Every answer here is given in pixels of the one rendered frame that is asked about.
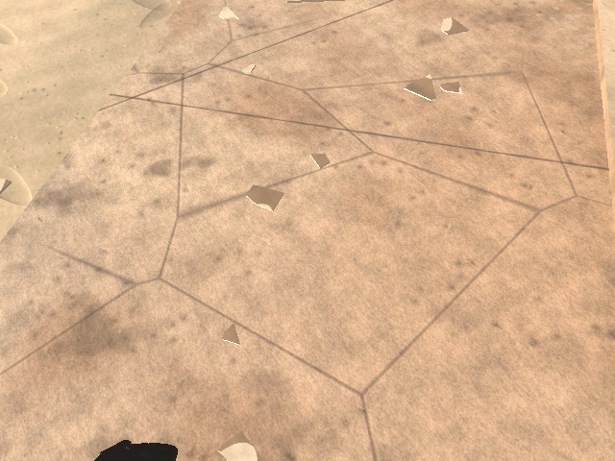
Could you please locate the left robot hand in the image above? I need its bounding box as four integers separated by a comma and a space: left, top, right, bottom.
94, 440, 178, 461

